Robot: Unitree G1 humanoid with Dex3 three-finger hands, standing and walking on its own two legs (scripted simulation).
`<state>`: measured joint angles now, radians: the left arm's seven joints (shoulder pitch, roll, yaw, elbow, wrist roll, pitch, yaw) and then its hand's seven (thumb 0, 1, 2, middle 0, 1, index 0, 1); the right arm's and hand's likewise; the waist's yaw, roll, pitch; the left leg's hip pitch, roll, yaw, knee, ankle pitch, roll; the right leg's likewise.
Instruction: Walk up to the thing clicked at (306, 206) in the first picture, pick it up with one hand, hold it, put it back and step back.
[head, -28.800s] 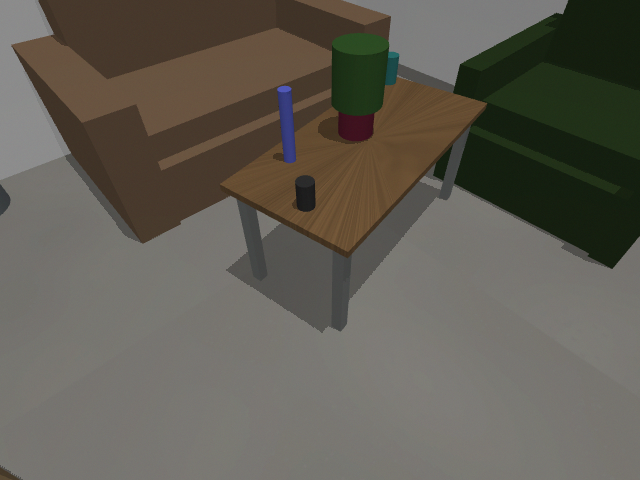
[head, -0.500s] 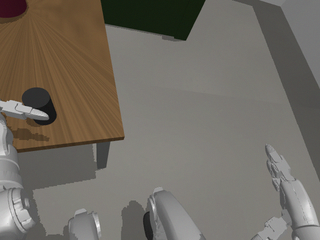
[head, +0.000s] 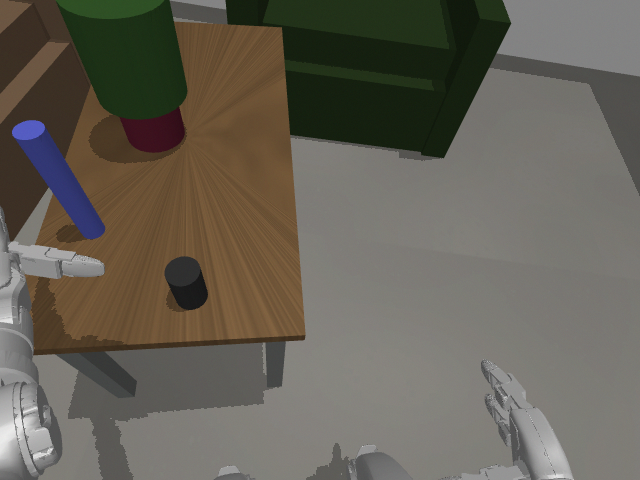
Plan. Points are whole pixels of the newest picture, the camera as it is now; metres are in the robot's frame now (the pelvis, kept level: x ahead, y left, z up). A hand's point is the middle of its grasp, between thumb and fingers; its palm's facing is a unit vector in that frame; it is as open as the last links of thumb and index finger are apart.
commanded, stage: home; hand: left
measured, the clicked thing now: (187, 284) +0.49 +0.17 -0.17
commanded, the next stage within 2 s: none
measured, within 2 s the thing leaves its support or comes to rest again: neither
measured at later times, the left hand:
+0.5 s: hand (123, 398) +0.27 +0.20 -0.02, palm faces +0.16 -0.95 -0.26, open 17.7 cm
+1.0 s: hand out of the picture +0.19 +0.16 -0.02, palm faces +0.15 -0.96 -0.23, open 17.8 cm
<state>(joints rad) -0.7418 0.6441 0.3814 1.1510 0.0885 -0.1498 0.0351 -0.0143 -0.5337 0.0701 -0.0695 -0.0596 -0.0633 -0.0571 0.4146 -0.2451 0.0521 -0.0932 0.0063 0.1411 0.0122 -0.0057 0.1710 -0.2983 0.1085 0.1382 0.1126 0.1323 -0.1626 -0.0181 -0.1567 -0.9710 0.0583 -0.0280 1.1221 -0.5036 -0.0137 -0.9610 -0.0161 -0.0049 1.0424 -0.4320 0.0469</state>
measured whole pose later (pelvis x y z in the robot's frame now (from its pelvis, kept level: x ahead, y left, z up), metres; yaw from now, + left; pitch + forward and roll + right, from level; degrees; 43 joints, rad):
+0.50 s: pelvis +0.03 -0.01 +0.04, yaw +1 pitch +11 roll -1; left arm 0.15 0.25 0.09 0.33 -0.03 0.03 0.08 -0.01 -0.59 0.03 -0.06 -0.05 -0.05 -0.05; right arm 0.40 -0.20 0.02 0.10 0.05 0.14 -0.04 0.01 -0.71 -0.79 0.18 0.27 0.19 0.26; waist -0.02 -0.01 -0.13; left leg -0.63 0.04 -0.01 0.91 -0.47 -0.02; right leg -0.64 -0.04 0.00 0.88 -0.43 0.04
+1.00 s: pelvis +0.01 -0.02 +0.03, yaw +2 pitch +9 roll +1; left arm 0.43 0.19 -0.01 0.11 -0.02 0.03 0.10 -0.01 -0.60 0.01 -0.05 -0.04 -0.04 -0.04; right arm 0.46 -0.19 0.00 0.05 0.04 0.11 -0.09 0.02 -0.83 -0.87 0.20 0.29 0.20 0.29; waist 0.01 -0.01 -0.12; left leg -0.63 0.03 -0.02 0.95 -0.47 -0.04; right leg -0.66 -0.04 0.00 0.96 -0.45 0.02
